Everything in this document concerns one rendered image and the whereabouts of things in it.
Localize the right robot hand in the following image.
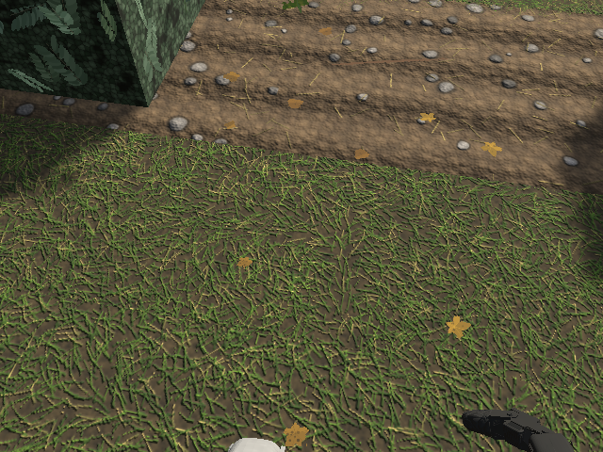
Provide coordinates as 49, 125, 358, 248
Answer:
462, 408, 575, 452

